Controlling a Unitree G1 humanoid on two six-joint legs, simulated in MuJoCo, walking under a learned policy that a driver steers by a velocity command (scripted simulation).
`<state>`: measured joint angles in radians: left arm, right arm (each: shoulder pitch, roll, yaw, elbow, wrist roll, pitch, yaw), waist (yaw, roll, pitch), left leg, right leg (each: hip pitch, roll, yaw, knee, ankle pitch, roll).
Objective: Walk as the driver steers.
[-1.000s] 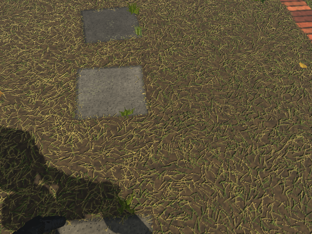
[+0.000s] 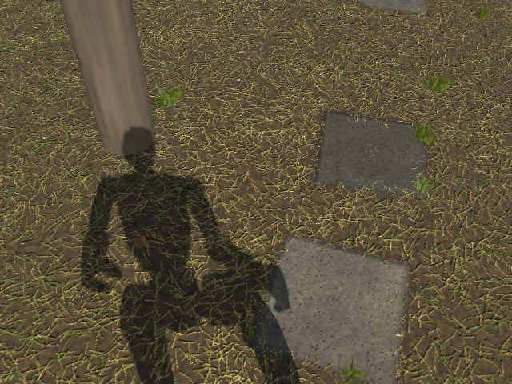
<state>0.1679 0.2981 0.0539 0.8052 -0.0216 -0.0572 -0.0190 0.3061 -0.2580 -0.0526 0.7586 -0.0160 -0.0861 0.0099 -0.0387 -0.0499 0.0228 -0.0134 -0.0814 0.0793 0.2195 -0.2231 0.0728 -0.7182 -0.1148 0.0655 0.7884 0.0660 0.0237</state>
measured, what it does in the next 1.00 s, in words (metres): walks ahead, turning right: right foot, then left foot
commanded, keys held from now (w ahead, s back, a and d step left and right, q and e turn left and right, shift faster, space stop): w+e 0.62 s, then no key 0.38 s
